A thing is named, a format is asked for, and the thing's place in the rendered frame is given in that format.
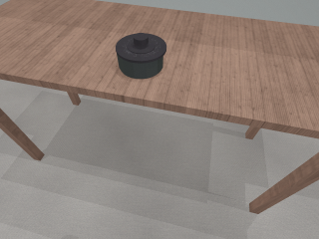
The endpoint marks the lid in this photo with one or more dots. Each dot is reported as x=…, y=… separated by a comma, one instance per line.
x=128, y=51

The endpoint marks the pot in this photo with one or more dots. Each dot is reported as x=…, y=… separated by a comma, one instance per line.
x=140, y=70

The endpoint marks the knob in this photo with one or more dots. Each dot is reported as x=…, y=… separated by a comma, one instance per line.
x=141, y=39

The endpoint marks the table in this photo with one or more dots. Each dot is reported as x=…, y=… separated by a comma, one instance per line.
x=260, y=73

